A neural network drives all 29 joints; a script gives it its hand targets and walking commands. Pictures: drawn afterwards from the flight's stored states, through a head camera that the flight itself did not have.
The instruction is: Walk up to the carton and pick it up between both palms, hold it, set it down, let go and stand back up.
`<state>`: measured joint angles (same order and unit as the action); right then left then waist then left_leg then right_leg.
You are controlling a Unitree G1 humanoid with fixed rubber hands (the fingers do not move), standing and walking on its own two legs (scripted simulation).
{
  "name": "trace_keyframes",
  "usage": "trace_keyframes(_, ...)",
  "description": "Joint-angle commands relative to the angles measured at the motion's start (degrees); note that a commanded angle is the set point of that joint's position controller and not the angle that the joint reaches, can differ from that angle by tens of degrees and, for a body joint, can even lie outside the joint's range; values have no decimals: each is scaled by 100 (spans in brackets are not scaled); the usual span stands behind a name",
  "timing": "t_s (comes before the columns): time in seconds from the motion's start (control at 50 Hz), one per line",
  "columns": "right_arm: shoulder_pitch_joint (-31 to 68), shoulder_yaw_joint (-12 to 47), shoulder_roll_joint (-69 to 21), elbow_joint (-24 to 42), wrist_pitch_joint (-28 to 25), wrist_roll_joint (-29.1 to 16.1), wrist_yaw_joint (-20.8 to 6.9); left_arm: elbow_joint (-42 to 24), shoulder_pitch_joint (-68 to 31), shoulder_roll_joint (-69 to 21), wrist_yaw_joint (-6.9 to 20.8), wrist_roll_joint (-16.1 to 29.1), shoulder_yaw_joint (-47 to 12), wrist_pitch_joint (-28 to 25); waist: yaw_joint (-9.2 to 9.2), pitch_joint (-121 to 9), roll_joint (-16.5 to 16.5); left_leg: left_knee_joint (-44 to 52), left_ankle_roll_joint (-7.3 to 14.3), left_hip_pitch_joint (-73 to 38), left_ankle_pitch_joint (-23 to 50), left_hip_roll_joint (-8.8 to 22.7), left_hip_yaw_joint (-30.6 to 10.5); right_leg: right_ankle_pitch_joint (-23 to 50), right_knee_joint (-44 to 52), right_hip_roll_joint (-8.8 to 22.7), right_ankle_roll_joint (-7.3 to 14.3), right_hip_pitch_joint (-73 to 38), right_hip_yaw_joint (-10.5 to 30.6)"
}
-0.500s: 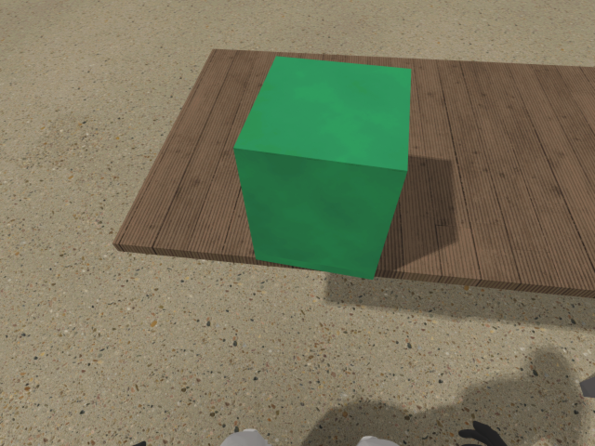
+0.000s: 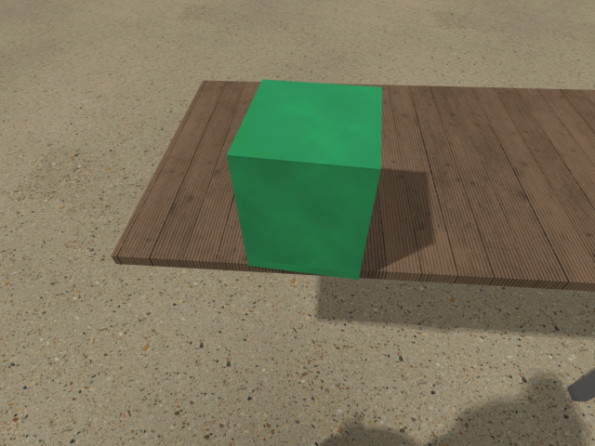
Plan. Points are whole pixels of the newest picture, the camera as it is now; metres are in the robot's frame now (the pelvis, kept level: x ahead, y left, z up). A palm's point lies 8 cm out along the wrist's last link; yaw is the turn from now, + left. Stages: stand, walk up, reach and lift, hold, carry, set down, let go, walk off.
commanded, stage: walk up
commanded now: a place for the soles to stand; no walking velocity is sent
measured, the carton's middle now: (311, 181) +0.53 -0.03 +0.05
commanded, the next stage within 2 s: none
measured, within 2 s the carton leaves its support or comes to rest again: neither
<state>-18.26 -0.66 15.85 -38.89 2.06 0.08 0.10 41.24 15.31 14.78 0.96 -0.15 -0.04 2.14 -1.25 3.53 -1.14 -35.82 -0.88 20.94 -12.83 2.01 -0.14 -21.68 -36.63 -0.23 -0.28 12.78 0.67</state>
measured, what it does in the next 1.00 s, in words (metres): steps to the left: left foot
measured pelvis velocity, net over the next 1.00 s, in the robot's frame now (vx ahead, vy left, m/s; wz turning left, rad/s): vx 0.11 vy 0.12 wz -0.16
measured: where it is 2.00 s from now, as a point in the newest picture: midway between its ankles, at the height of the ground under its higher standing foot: outside the picture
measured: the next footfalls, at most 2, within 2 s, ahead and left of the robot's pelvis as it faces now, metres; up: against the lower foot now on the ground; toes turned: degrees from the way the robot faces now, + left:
left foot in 0.80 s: +0.25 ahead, +0.21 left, +0.00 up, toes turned -1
right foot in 1.40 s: +0.15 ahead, -0.10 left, +0.00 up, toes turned -14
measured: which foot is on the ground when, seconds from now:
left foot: down 0.00-0.52, up 0.54-0.78, down 0.80-1.00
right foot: down 0.00-0.84, up 0.86-1.00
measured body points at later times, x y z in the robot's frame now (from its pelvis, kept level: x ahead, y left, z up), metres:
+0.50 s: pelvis +0.01 +0.00 +0.01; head +0.02 +0.01 +0.46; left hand +0.08 +0.26 -0.12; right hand +0.09 -0.26 -0.10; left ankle +0.07 +0.13 -0.72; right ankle -0.02 -0.13 -0.72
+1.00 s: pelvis +0.11 +0.12 -0.01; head +0.14 +0.13 +0.43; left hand +0.20 +0.39 -0.14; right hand +0.18 -0.15 -0.12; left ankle +0.21 +0.21 -0.72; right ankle +0.07 -0.02 -0.65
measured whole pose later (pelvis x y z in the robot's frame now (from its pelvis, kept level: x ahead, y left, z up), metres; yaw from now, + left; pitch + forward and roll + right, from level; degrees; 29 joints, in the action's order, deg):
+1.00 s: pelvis +0.11 +0.12 -0.01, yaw -9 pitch -6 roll +0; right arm -15.5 -0.2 13.2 -38.0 1.0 1.6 0.5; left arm 39.3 22.6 18.3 -1.4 -1.8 3.8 2.7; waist 0.9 9.1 2.6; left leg -42.8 1.6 20.7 -16.5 4.4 6.8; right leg -30.1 -71.8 -0.9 -1.4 25.1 3.9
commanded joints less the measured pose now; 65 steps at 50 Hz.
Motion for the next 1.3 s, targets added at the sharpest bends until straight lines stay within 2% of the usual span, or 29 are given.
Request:
trace_keyframes(0.0, 116, -229, 763, 564, -307, 17, -38, -656, -354, 965, -16, 61, 243, -204, 24, -7, 748, 526, 191, -593, 122, 150, -285, 3, 1405, 649, 377, 899, 778)
trace_keyframes(0.12, -218, -244, 781, 450, -338, 39, -6, -534, -170, 882, -7, 70, 248, -181, 35, -4, 489, 814, 183, -573, -470, 205, -453, -675, 1441, 540, 356, 903, 738)
trace_keyframes(0.18, -182, -191, 768, 459, -385, 30, 6, -539, -137, 901, -9, 7, 243, -198, 99, 166, 360, 1060, 249, -251, -220, 354, -724, 12, 1138, 471, 326, 559, 584)
trace_keyframes(0.24, -113, -240, 927, 455, -365, 56, 13, -438, 162, 831, -6, 10, 201, -223, 222, 38, -249, 1147, 311, -322, -520, 417, -756, -9, 1143, 434, 337, 558, 656)
trace_keyframes(0.3, -272, -250, 820, 452, -335, 58, -1, -431, 70, 889, -10, 34, 220, -219, 103, -8, -90, 1227, 273, -354, -756, 401, -765, -158, 1119, 406, 313, 621, 596)
trace_keyframes(0.34, -236, -278, 923, 461, -344, 28, 6, -434, 167, 853, -22, -5, 226, -228, 148, -107, -486, 1411, 380, -277, -831, 543, -969, 132, 968, 364, 319, 437, 510)
trace_keyframes(0.46, -220, -212, 857, 488, -350, 44, 17, -419, 239, 908, -25, -1, 216, -280, 60, -431, 75, 955, 331, -704, 411, 467, -710, 593, 1064, 438, 250, 327, 468)
trace_keyframes(0.48, -180, -394, 1070, 534, -300, 282, -136, -308, 1372, 936, -88, -182, 398, -384, 326, -645, -318, 81, 403, -339, -1736, 172, -156, -1430, 1357, 718, 660, -67, 1448)
trace_keyframes(0.5, 307, -410, 868, 755, -220, 379, -193, -162, 1700, 1409, -138, -216, 602, -398, 537, -148, 232, -696, 276, 896, -2102, -182, 182, -2679, 2051, 1357, 1049, -413, 2591)
trace_keyframes(0.52, 464, -408, 692, 911, -182, 428, -241, -75, 1737, 1629, -205, -268, 698, -374, 675, 443, 877, -1416, 126, 2034, -2052, -194, 250, -3048, 2489, 1894, 1409, -740, 3454)
trace_keyframes(0.54, 433, -391, 629, 967, -160, 415, -283, -94, 1609, 1630, -291, -310, 711, -371, 653, 797, 847, -1749, 100, 2767, -1755, 66, -19, -2745, 2568, 2175, 1619, -918, 3678)
trace_keyframes(0.58, 398, -413, 608, 1031, -182, 342, -337, -162, 1347, 1351, -382, -408, 659, -468, 454, 921, 467, -1795, 60, 2979, -1105, 435, -240, -1419, 2370, 2089, 1528, -1078, 3178)
trace_keyframes(0.62, 566, -401, 571, 1044, -223, 356, -346, -193, 1169, 1220, -382, -391, 619, -563, 400, 863, 634, -1643, -3, 2648, -786, 477, -248, -24, 2155, 1697, 1353, -1024, 2617)
trace_keyframes(0.64, 521, -392, 477, 1109, -247, 349, -358, -193, 1144, 1202, -366, -370, 618, -590, 342, 645, 985, -1452, -56, 2228, -680, 470, -184, 395, 2053, 1537, 1308, -895, 2256)
trace_keyframes(0.7, 387, -407, 408, 1097, -269, 263, -416, -287, 965, 1275, -350, -335, 656, -589, 213, 451, 1412, -734, -7, 708, -444, 423, -63, 850, 1623, 1314, 1144, -70, 1572)
trace_keyframes(0.72, 183, -436, 442, 990, -296, 207, -381, -311, 827, 1233, -306, -268, 661, -567, 129, 332, 1489, -315, 35, 60, -144, 286, 139, 1121, 1338, 1017, 965, 373, 1167)
trace_keyframes(0.76, -810, -580, 718, 503, -351, 218, -234, -473, 690, 1007, -238, -213, 587, -501, -342, -48, 978, -121, 167, -2042, 745, -71, 566, 1199, 163, 589, 551, 1530, 762)
trace_keyframes(0.78, -1251, -669, 936, 368, -381, 239, -152, -441, 1026, 732, -207, -208, 477, -471, -528, -394, 81, -42, 175, -2690, 1020, -98, 529, 852, -967, 234, 367, 1777, 436)
trace_keyframes(0.8, -1545, -702, 1207, 374, -392, 302, -75, -547, 1448, 451, -196, -165, 400, -456, -548, -965, -675, 257, 374, -3146, 606, 562, -181, -188, -2054, -205, 106, 1979, 196)
trace_keyframes(0.82, -1302, -680, 1580, 633, -348, 318, 17, -715, 1904, 287, -232, -109, 334, -382, -300, -1177, -1756, 1350, 921, -2727, 53, 2058, -2546, -1827, -3131, -464, -57, 2108, 394)
trace_keyframes(0.84, -694, -720, 1803, 723, -245, 157, 73, -660, 1999, 687, -316, -92, 469, -215, -166, -1172, -1387, 2123, 1591, -1746, -1428, 2588, -3463, -1865, -3846, -144, -75, 1854, 680)
trace_keyframes(0.86, -256, -613, 1601, 801, -228, 60, 97, -624, 1763, 944, -327, -184, 567, -59, -70, -418, -828, 2420, 1516, -810, -2660, 2618, -3549, -1354, -4191, 66, -106, 1803, 738)
trace_keyframes(0.92, 350, -443, 1121, 703, -243, 114, 154, -441, 1706, 835, -293, -147, 548, 34, 222, 512, -591, 1879, 1139, 1, -1229, 1920, -1487, -740, -3689, 253, -101, 1623, 663)
trace_keyframes(0.96, 419, -390, 1034, 612, -290, 217, 160, -432, 1762, 784, -220, -179, 550, 39, 308, 186, -518, 1728, 1253, 167, -984, 1895, -1278, -680, -3731, 121, -105, 1313, 575)
trace_keyframes(1.02, 134, -397, 1134, 464, -361, 237, 257, -630, 1110, 841, -157, -305, 573, 161, 80, 187, -729, 1489, 1513, -379, 304, 2203, -1416, -602, -3862, 111, -177, 1896, 602)
trace_keyframes(1.06, 38, -382, 1076, 413, -380, 218, 319, -705, 805, 880, -118, -284, 612, 200, 60, 293, -525, 1511, 1549, -315, 763, 2191, -1023, -435, -3884, 104, -186, 1987, 621)
trace_keyframes(1.12, -183, -369, 1157, 368, -424, 264, 396, -785, 554, 849, -65, -368, 585, 261, -15, -63, -332, 1284, 1599, -1092, 1512, 2392, -1113, -297, -3927, 53, -303, 2387, 614)
trace_keyframes(1.22, -232, -391, 1186, 351, -385, 273, 382, -940, -118, 762, 78, -284, 537, 267, -171, -293, -1044, 1183, 1499, -1429, 1340, 2182, -623, -473, -2867, 176, -304, 2346, 354)
trace_keyframes(1.28, 157, -428, 1414, 507, -345, 275, 346, -933, -136, 732, 138, -143, 527, 193, -31, -320, -1250, 1099, 1288, -949, 476, 1962, -88, -535, -1556, 352, -155, 1401, 263)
